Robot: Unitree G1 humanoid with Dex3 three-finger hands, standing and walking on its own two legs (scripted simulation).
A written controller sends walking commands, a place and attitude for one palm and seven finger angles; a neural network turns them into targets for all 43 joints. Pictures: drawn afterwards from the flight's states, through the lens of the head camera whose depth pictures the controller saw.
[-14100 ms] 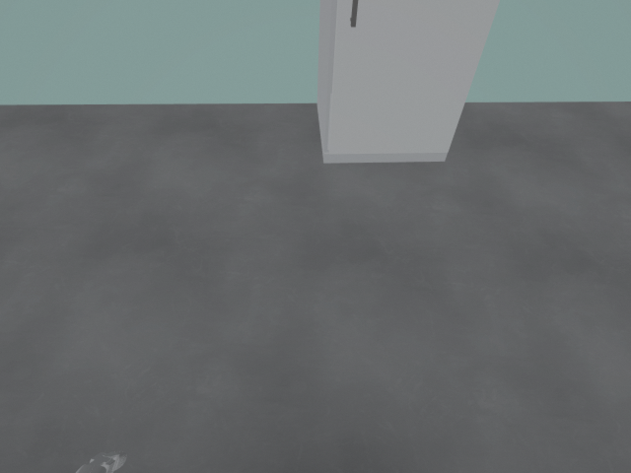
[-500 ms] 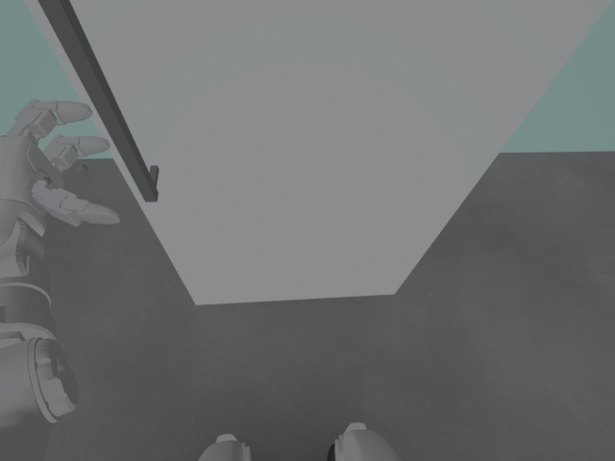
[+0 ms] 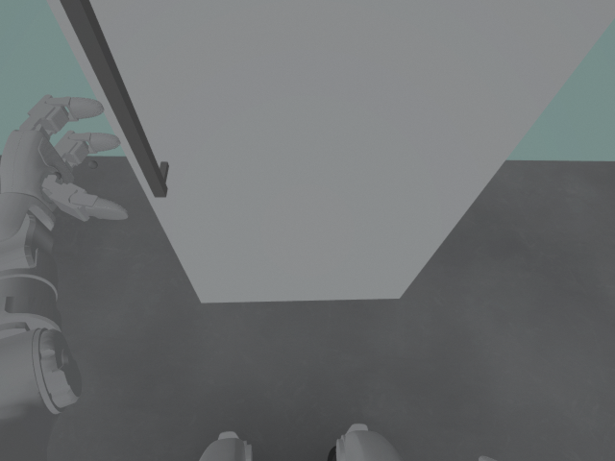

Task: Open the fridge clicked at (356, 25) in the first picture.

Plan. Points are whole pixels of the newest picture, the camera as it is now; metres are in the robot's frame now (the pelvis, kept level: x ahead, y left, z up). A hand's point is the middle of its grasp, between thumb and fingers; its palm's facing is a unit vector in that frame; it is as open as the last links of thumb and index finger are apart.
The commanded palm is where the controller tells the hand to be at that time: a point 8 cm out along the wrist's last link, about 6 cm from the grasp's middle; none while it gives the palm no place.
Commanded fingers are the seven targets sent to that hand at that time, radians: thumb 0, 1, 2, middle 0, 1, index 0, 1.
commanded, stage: feel for the door with the fingertips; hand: left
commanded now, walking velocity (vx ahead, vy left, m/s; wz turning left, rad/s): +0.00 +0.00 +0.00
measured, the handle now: (103, 40) +0.52 +0.21 +0.22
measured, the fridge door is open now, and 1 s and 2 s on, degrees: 0 0 0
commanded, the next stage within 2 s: slide the fingers in behind the handle in 0.78 s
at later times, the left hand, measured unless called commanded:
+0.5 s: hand (127, 161) +0.46 +0.21 +0.10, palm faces +0.00 -1.00 +0.00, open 14.0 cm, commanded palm +0.44 +0.27 +0.09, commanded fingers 0.00 -0.50 0.30 -0.30 -1.20 -0.30 -1.20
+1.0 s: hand (122, 152) +0.48 +0.22 +0.10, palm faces +0.00 -1.00 -0.01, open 13.6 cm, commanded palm +0.45 +0.27 +0.09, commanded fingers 0.00 -0.50 0.30 -0.30 -1.20 -0.30 -1.20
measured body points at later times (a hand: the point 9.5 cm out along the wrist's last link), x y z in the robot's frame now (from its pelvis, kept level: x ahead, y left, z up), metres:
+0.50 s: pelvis +0.00 +0.00 +0.00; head +0.09 +0.01 +0.44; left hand +0.46 +0.27 +0.10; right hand +0.04 -0.26 -0.11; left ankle +0.00 +0.13 -0.69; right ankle +0.02 -0.13 -0.69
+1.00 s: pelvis -0.01 +0.00 +0.00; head +0.10 +0.02 +0.43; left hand +0.47 +0.28 +0.10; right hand +0.02 -0.27 -0.11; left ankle +0.00 +0.13 -0.69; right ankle +0.02 -0.13 -0.69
